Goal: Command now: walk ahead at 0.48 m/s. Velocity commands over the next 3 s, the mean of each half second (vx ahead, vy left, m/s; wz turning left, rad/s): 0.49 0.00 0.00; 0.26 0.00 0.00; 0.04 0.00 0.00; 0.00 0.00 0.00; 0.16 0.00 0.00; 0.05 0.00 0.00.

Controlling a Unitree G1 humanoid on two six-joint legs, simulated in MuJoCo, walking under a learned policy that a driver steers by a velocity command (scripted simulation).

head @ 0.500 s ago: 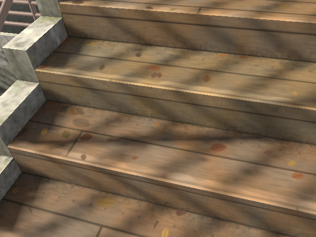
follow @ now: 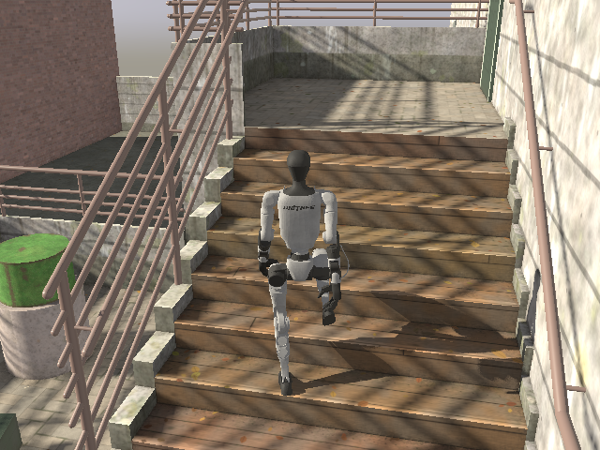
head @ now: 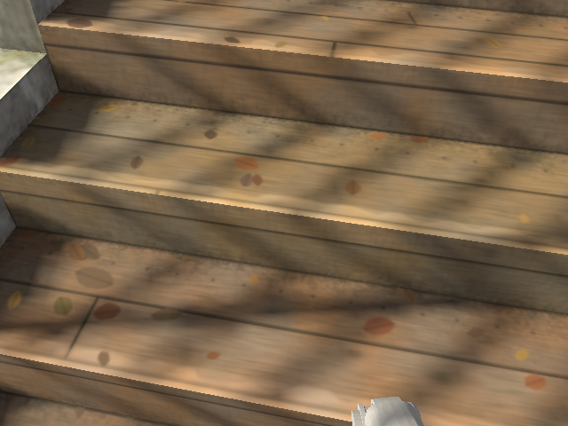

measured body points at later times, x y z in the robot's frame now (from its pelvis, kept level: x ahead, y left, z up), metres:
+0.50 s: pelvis +0.30 -0.01 +0.16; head +0.31 +0.00 +0.61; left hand +0.16 +0.18 +0.02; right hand +0.53 -0.18 +0.08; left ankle +0.39 +0.13 -0.26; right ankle +0.21 -0.09 -0.56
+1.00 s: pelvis +0.57 +0.03 +0.35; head +0.59 +0.05 +0.80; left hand +0.71 +0.25 +0.21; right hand +0.50 -0.17 +0.20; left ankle +0.58 +0.12 -0.39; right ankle +0.61 -0.11 -0.09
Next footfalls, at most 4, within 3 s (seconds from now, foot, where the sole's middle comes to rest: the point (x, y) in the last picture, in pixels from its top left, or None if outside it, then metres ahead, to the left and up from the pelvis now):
0.18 right None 0.25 -0.09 -0.60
0.66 left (228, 329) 0.62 0.12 -0.43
1.28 right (365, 196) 0.81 -0.15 -0.26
1.88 left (249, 182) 0.86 0.08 -0.25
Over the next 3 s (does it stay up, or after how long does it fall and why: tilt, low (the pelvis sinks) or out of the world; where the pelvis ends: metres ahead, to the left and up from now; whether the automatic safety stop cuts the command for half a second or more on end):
stays up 0.90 0.00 0.50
